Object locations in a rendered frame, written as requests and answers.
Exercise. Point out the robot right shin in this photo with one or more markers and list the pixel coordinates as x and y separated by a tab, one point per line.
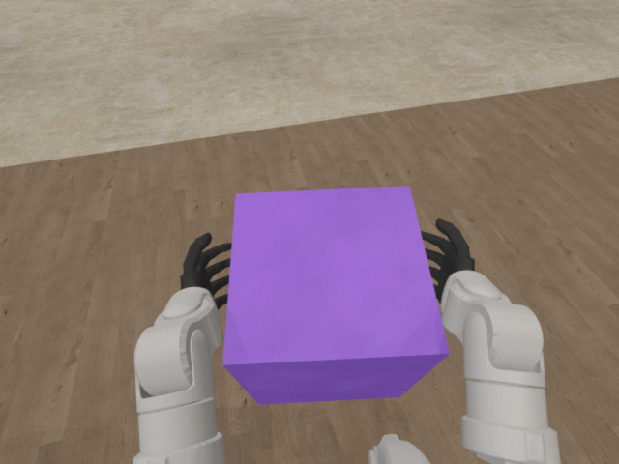
389	437

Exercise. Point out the left robot hand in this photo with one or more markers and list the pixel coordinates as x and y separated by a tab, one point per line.
195	274

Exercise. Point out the robot right thigh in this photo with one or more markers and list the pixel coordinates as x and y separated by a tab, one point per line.
396	452

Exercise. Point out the right robot hand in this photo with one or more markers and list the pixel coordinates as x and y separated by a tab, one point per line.
456	258

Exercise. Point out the robot left forearm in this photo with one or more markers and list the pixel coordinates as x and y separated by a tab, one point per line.
174	383

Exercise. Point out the carton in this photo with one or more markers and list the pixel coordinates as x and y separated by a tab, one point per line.
330	296

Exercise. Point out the robot right forearm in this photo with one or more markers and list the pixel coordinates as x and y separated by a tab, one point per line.
506	421

